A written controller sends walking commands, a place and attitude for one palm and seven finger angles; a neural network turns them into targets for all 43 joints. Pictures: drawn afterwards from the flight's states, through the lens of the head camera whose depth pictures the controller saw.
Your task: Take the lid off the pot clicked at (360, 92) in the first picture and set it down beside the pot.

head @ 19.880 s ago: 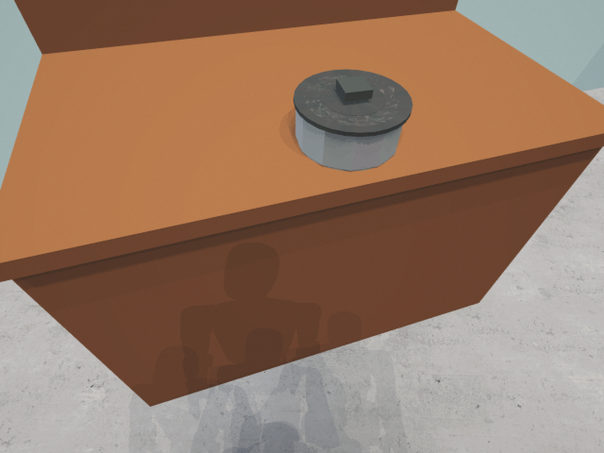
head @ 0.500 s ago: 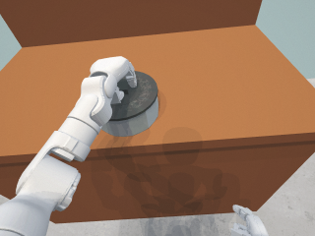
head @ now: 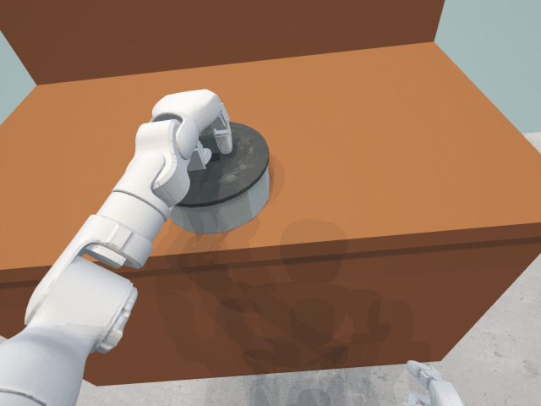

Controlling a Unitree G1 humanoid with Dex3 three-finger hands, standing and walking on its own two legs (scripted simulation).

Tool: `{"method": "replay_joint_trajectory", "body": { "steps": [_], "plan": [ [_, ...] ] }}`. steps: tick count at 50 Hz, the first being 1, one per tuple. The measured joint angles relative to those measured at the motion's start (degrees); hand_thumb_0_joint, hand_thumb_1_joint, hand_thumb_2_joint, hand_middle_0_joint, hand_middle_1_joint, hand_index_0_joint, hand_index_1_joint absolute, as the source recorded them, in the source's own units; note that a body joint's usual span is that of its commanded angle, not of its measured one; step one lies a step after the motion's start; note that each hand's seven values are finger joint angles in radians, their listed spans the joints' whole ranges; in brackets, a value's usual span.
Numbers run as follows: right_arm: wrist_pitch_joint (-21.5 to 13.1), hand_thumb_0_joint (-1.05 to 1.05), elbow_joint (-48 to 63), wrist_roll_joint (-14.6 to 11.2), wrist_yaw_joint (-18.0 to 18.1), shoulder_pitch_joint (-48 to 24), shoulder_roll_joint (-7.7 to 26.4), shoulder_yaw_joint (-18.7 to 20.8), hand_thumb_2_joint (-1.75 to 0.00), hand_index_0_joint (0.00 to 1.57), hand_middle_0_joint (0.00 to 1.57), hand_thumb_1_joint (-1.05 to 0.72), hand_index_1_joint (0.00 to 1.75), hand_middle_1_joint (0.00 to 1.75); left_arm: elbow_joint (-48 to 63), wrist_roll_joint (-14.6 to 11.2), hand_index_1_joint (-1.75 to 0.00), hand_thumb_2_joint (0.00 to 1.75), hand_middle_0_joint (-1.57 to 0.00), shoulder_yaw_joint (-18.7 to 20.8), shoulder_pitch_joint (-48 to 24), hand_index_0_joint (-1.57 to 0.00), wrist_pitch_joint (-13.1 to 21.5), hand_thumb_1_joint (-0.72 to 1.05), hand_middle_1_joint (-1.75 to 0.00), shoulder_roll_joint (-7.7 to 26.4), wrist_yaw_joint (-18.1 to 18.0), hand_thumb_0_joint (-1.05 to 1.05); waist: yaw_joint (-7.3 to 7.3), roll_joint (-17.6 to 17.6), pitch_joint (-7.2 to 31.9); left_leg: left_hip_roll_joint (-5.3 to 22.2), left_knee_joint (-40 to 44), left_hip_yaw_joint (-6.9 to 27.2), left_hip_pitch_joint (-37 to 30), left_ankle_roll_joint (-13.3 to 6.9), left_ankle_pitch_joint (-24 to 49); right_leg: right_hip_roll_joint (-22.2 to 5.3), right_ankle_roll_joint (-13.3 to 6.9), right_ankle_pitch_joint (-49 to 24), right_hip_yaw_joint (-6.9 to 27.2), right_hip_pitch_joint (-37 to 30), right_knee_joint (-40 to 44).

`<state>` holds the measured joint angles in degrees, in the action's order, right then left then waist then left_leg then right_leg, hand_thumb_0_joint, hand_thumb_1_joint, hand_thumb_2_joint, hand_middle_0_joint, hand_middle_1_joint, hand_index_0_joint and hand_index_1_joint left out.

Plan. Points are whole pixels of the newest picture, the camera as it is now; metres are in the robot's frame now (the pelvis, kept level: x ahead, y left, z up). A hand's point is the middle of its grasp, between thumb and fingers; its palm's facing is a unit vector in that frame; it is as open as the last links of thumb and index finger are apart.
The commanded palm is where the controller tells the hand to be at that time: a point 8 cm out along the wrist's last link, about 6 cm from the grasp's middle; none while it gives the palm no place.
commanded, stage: lift the lid straight up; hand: left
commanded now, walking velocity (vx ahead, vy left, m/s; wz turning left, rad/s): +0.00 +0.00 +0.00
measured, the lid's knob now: (204, 149) +0.48 +0.11 +0.15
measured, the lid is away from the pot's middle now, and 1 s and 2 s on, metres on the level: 0.00 0.00 0.00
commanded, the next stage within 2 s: open the fingers wide in 0.30 s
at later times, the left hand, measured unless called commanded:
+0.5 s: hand (185, 116) +0.45 +0.11 +0.23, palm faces -0.07 -0.05 -1.00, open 4.1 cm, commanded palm +0.42 +0.12 +0.29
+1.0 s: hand (193, 120) +0.45 +0.10 +0.23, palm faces -0.09 -0.06 -0.99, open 7.4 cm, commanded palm +0.42 +0.12 +0.29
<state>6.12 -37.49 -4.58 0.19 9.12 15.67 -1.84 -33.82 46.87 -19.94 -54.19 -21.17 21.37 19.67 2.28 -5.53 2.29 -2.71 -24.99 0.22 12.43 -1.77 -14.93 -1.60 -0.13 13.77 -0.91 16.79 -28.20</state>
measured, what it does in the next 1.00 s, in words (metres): stands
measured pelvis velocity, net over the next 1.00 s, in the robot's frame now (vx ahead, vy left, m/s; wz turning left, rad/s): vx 0.00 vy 0.00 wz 0.00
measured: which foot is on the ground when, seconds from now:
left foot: down 0.00-1.00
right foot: down 0.00-1.00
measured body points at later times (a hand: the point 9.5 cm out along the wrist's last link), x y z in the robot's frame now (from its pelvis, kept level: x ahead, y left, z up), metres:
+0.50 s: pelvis +0.00 +0.00 +0.00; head +0.00 -0.04 +0.45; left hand +0.45 +0.11 +0.29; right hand +0.17 -0.23 -0.11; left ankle -0.02 +0.11 -0.74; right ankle +0.01 -0.12 -0.74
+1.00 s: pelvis +0.00 +0.00 +0.00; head +0.00 -0.04 +0.45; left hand +0.45 +0.10 +0.28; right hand +0.16 -0.24 -0.12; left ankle -0.02 +0.10 -0.74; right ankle +0.01 -0.12 -0.74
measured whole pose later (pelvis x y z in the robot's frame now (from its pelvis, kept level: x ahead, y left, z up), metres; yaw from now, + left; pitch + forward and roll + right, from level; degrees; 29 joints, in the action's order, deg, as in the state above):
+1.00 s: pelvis +0.00 +0.00 +0.00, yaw +0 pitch +3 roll +1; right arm 6.8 -36.7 -4.8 0.0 7.5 16.0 -2.5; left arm -31.3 48.9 -19.4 -58.5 -22.6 22.6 21.4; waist 1.7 -5.3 2.5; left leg -2.7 -24.9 0.2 12.7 -1.7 -14.7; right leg -1.6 -0.2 13.5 -0.9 17.1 -28.1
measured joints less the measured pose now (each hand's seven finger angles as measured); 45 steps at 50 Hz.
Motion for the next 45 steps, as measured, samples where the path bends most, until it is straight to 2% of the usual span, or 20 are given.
{"method": "replay_joint_trajectory", "body": {
  "steps": [10,13,18,23,26,34,38,45],
  "plan": [
    [0.2,0.01,0.2,0.0,-0.6,-0.3,0.1,-0.2,-0.90,0.19,0.19,-0.91,0.30,0.30,0.3,1.0,-0.72,1.28,-0.82,1.3,-3.0,-1.15,-0.6,0.36,-0.56,0.7,0.2,0.00,-0.42,0.0,0.7,0.0,0.3,0.1,0.4,0.1,0.3,0.0,-0.1,-0.2,-0.1,0.4,0.2],
    [0.7,0.01,0.4,-0.1,-0.6,-0.8,0.3,-0.3,-0.90,0.19,0.19,-0.91,0.30,0.30,1.2,0.9,-0.72,1.29,-0.84,1.8,-2.4,-1.16,-0.7,0.38,-0.57,1.1,0.8,0.00,-0.43,-0.1,0.9,0.0,0.2,0.1,0.3,0.1,0.2,0.0,0.0,-0.2,-0.1,0.2,0.2],
    [0.4,0.01,1.0,-0.3,-0.5,-1.5,0.3,-0.2,-0.90,0.19,0.19,-0.91,0.30,0.30,3.0,0.5,-0.73,1.30,-0.85,0.2,-3.1,-1.17,-0.9,0.40,-0.58,1.5,1.6,0.00,-0.73,0.2,0.5,-0.1,0.0,0.3,0.1,0.0,0.2,-0.1,0.0,-0.1,-0.3,-0.1,0.1],
    [0.4,0.01,0.9,-0.3,-0.3,-2.6,0.2,-0.7,-0.90,0.19,0.19,-0.91,0.30,0.30,1.1,1.7,-0.73,1.30,-0.86,0.4,-5.4,-1.17,-0.9,0.41,-0.58,1.3,1.2,0.00,-0.88,0.5,0.5,-0.1,-0.1,0.3,0.5,0.1,0.3,-0.2,-0.1,-0.2,-0.3,0.3,-0.1],
    [0.8,0.01,1.1,-0.4,-0.4,-2.7,0.1,-0.9,-0.90,0.19,0.19,-0.91,0.30,0.30,-0.9,2.7,-0.71,1.31,-0.86,-0.3,-6.8,-1.16,-1.8,0.39,-0.57,1.2,0.7,0.00,-0.99,0.6,0.5,-0.2,-0.2,0.2,1.0,0.1,0.5,-0.2,-0.1,-0.3,-0.3,0.9,-0.2],
    [0.6,0.01,0.8,-0.2,-0.1,-2.2,-0.2,-1.2,-0.90,0.19,0.19,-0.91,0.30,0.30,0.5,2.3,-0.63,1.34,-0.86,-0.3,-5.6,-1.11,-1.1,0.28,-0.50,0.9,1.0,0.00,-0.84,0.3,0.5,-0.2,-0.2,0.3,1.0,0.1,0.4,-0.2,0.0,-0.3,-0.3,0.8,-0.1],
    [0.3,0.01,0.6,-0.2,0.0,-1.7,-0.4,-1.1,-0.90,0.19,0.20,-0.91,0.30,0.30,-1.0,2.1,-0.57,1.36,-0.85,0.4,-6.9,-1.08,-1.3,0.21,-0.46,1.0,0.8,0.00,-0.62,0.3,0.5,-0.1,0.0,0.2,0.9,0.1,0.4,-0.2,-0.1,-0.2,-0.2,0.9,-0.1],
    [1.2,0.01,0.7,-0.3,-0.5,-1.0,0.2,-0.8,-0.90,0.19,0.19,-0.91,0.30,0.30,1.1,2.3,-0.46,1.41,-0.85,0.7,-4.9,-1.02,-2.0,0.07,-0.38,0.8,1.5,0.00,-0.65,0.0,0.9,0.0,0.2,0.0,0.6,0.0,0.3,0.0,0.0,-0.2,0.0,0.6,0.1]
  ]
}}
